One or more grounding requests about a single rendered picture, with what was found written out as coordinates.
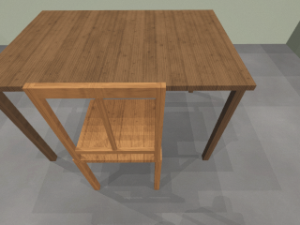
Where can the chair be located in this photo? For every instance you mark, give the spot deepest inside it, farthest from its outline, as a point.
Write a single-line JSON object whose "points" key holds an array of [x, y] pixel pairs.
{"points": [[113, 130]]}

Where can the table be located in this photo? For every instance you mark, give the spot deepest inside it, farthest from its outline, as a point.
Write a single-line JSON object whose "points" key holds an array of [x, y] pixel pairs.
{"points": [[188, 49]]}

